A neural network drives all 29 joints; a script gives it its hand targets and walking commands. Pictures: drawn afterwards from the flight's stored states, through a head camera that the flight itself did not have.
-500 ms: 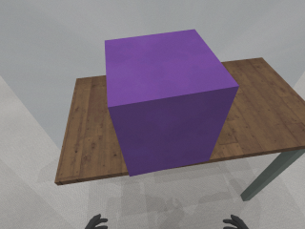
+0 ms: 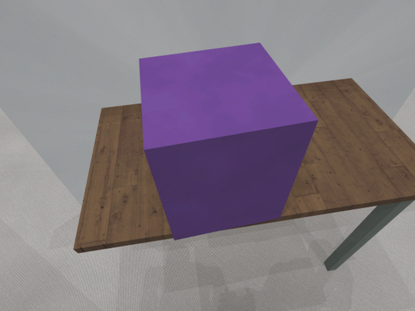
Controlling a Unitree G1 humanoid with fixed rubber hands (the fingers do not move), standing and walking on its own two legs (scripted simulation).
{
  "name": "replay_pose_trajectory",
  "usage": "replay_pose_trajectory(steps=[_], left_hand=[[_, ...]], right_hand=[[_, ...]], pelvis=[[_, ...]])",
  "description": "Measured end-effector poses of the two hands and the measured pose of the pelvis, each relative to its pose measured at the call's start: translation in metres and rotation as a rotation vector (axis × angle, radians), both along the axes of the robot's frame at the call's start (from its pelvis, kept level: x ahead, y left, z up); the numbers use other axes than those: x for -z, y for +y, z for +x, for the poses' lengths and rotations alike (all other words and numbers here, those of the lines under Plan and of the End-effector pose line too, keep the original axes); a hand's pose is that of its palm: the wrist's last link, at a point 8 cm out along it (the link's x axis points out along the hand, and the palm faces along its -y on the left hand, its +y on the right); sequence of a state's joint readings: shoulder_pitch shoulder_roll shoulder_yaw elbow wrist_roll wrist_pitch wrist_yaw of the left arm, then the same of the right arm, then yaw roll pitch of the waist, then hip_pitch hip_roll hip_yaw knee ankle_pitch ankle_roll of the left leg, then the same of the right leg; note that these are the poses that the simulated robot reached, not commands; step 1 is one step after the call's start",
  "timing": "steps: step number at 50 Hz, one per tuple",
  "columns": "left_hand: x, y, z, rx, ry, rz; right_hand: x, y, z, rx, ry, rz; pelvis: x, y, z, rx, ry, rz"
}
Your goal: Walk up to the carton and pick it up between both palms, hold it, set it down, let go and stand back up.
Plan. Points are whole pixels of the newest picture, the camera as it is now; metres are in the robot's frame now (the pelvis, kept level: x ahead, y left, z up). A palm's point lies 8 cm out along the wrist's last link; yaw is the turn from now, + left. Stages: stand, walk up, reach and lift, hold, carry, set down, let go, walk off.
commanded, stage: stand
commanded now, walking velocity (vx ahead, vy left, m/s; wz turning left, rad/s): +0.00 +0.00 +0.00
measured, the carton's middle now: (215, 145) +0.42 +0.02 +0.09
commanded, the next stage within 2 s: none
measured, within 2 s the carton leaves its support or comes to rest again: neither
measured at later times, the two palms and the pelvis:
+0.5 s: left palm out of the picture +0.00 +0.20 -0.14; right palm out of the picture +0.00 -0.20 -0.14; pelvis +0.01 +0.00 +0.01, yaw +0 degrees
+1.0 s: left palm out of the picture -0.02 +0.19 -0.14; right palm out of the picture -0.02 -0.20 -0.14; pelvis +0.01 +0.00 +0.01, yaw +0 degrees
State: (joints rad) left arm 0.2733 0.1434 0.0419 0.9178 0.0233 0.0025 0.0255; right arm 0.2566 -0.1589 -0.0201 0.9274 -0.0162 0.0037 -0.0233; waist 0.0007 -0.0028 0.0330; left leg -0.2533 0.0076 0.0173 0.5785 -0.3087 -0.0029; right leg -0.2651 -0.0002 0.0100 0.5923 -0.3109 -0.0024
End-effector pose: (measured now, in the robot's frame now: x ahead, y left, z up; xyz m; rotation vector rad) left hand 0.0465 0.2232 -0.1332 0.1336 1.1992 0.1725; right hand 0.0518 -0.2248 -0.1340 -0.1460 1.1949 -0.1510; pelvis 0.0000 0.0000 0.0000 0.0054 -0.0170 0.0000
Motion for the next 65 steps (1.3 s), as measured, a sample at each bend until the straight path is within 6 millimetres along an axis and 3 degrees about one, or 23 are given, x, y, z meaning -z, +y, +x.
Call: replay_pose_trajectory(steps=[24,65], left_hand=[[0.007,-0.02,-0.05,-0.043,0.202,-0.045],[0.008,-0.036,-0.069,-0.046,0.271,-0.069]], right_hand=[[0.008,0.02,-0.054,0.047,0.214,0.044],[0.009,0.028,-0.075,0.048,0.285,0.066]], pelvis=[[-0.008,-0.001,0.007,-0.001,-0.019,-0.001],[-0.01,-0.004,0.008,-0.005,-0.027,-0.002]])
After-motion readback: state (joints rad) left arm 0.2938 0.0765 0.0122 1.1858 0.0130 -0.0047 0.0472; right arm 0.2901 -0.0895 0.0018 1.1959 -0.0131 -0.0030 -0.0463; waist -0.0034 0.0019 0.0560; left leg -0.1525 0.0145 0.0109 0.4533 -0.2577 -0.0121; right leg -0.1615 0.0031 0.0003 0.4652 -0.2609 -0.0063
